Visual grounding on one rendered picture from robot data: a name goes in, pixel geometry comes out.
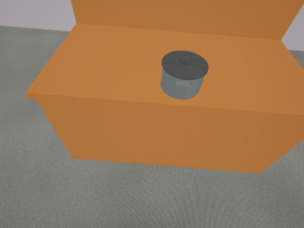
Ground knob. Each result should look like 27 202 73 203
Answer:
179 53 193 66

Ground table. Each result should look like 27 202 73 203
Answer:
26 0 304 174

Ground pot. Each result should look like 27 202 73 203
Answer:
161 68 204 100

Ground lid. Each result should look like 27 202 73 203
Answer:
161 50 209 81

